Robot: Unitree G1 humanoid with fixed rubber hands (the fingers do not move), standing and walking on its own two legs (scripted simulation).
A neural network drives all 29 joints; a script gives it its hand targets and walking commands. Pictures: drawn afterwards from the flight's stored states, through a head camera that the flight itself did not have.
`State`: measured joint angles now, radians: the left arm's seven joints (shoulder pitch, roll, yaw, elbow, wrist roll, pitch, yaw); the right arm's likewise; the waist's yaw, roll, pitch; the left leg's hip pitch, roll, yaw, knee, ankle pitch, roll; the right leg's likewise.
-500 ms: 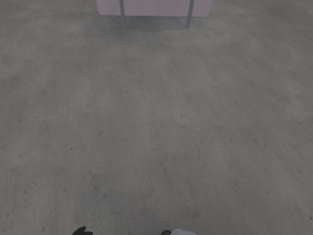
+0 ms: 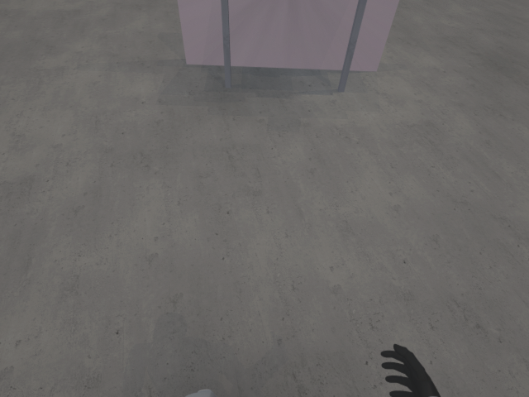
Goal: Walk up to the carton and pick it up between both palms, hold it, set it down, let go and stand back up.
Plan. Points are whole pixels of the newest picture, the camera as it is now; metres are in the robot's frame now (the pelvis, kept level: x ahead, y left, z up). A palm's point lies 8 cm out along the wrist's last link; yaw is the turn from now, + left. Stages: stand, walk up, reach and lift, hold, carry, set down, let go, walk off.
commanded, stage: walk up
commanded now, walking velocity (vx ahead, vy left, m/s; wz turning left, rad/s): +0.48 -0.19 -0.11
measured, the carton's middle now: out of the picture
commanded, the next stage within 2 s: none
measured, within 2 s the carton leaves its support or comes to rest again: neither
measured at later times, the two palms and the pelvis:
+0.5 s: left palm (201, 266) +0.37 +0.14 -0.10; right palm (480, 395) +0.18 -0.35 -0.13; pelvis +0.24 -0.09 +0.01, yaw -2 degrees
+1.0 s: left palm (215, 265) +0.37 +0.11 -0.08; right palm (420, 209) +0.56 -0.35 -0.10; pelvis +0.46 -0.11 +0.03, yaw -3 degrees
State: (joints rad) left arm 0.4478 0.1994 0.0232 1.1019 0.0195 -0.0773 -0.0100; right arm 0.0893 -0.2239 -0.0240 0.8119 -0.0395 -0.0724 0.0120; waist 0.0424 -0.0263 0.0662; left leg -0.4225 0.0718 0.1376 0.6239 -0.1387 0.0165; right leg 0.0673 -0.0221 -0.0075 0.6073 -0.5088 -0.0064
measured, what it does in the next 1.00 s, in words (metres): walks ahead: right foot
